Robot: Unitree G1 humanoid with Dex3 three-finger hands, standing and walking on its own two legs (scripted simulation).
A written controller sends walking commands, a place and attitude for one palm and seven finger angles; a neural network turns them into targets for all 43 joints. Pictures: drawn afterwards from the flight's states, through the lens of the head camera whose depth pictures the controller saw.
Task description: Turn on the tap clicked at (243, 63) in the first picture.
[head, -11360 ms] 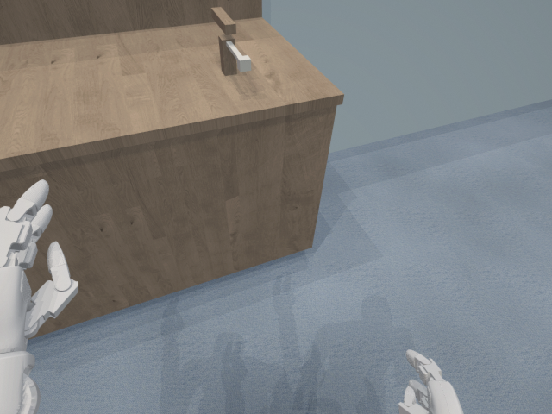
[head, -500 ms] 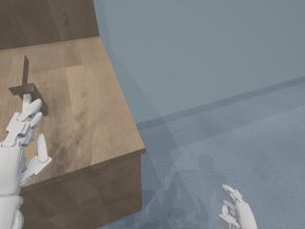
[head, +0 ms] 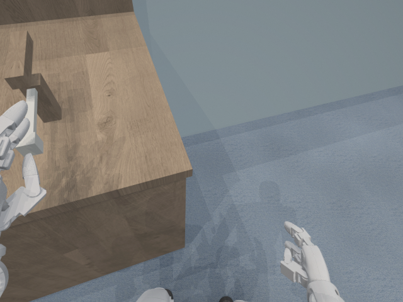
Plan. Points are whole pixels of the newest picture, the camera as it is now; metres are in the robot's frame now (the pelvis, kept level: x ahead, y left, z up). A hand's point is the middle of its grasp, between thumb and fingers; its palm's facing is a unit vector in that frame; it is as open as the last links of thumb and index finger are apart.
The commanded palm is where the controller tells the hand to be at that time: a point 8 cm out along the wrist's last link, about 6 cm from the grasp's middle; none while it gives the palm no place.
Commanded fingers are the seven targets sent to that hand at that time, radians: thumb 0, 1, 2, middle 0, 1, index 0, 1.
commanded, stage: come to a stop and stand still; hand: left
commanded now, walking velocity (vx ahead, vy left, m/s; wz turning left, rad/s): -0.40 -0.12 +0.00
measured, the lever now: (29, 144) +0.31 +0.32 +0.13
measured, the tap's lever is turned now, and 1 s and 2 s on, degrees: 0 0 0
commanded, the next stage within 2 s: look again from close up in 1.22 s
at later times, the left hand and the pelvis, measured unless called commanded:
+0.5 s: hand (18, 241) +0.16 +0.23 +0.18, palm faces +0.35 -0.82 -0.45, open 7.4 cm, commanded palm +0.10 +0.27 +0.18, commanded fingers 0.00 0.90 0.90 -0.20 -0.30 -0.20 -0.30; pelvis -0.06 -0.01 +0.01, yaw +0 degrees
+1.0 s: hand (2, 190) +0.19 +0.23 +0.24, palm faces +0.49 -0.76 -0.43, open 7.4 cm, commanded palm +0.10 +0.25 +0.18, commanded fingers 0.00 0.90 0.90 -0.20 -0.30 -0.20 -0.30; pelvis -0.06 -0.03 -0.01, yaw -1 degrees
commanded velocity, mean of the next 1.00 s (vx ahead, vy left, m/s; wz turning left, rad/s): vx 0.03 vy -0.01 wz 0.00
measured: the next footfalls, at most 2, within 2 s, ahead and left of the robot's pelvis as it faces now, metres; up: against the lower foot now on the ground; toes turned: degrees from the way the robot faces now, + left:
right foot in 0.52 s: -0.09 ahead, -0.08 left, +0.00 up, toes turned -1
left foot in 0.62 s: +0.03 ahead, +0.09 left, +0.00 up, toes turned +1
